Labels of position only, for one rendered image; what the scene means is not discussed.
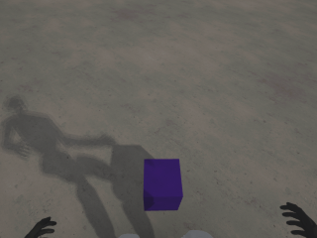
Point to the carton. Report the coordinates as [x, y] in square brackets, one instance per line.
[162, 185]

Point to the right robot hand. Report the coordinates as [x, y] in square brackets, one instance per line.
[305, 222]

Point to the left robot hand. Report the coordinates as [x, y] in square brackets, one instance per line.
[38, 229]

